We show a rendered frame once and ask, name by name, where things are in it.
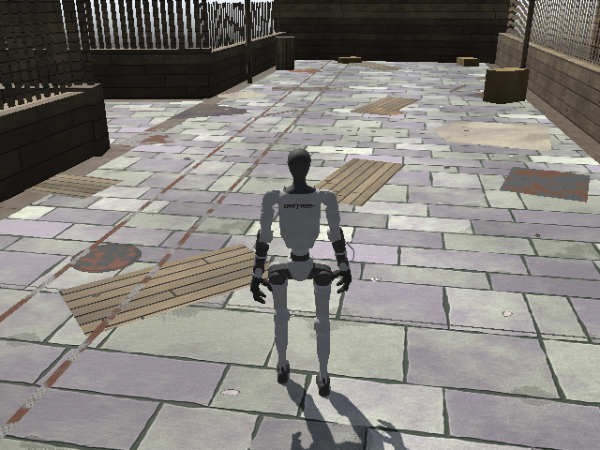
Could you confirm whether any robot right upper arm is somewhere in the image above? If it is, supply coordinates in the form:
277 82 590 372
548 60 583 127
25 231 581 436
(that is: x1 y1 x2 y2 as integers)
319 189 341 241

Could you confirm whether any robot right forearm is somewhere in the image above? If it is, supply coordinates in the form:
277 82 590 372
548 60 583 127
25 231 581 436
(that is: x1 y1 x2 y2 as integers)
332 227 350 271

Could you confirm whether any robot left foot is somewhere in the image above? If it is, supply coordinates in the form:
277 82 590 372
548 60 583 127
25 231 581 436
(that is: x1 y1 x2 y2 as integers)
277 360 290 383

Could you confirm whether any robot left forearm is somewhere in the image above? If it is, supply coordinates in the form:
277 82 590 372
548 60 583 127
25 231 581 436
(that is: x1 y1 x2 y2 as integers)
252 229 269 278

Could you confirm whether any robot left upper arm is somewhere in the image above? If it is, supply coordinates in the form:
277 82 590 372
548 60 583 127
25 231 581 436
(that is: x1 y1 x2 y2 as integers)
259 189 280 243

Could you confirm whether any right robot thigh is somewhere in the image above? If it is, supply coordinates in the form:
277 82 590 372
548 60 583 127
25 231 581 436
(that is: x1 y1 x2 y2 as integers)
313 262 332 334

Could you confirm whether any robot right hand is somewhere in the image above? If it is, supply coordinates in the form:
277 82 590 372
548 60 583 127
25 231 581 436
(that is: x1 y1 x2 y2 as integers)
331 268 352 293

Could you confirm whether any robot left hand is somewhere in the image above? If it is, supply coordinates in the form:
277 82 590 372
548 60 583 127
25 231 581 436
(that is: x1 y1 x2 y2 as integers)
250 276 273 304

